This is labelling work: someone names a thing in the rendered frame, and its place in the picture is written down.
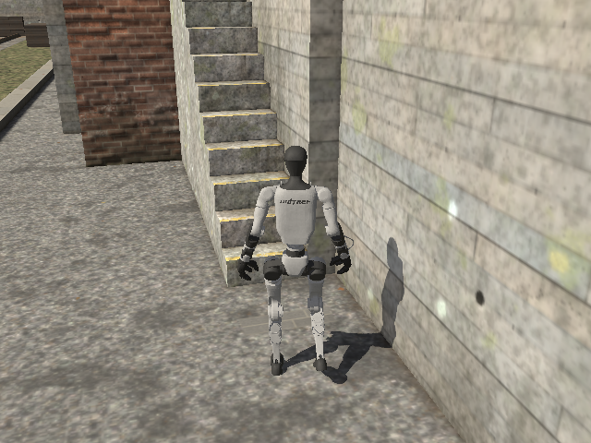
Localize stairs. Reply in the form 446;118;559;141
169;0;307;288

